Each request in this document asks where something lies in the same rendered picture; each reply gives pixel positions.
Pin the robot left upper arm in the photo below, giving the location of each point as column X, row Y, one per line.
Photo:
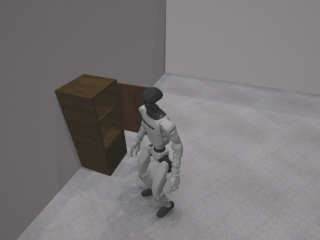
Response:
column 169, row 128

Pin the robot right upper arm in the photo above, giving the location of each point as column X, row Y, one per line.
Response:
column 141, row 109

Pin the right robot hand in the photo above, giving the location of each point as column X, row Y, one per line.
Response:
column 135, row 146

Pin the cupboard door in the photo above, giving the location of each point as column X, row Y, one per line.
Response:
column 130, row 102

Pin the left robot hand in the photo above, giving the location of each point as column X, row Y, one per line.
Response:
column 173, row 182

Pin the robot left forearm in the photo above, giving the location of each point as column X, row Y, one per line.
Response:
column 176, row 161

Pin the robot right forearm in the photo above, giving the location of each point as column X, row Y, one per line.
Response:
column 140, row 134

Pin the left robot foot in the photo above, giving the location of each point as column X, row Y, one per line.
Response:
column 164, row 210

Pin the humanoid robot head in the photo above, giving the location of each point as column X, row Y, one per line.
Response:
column 152, row 95

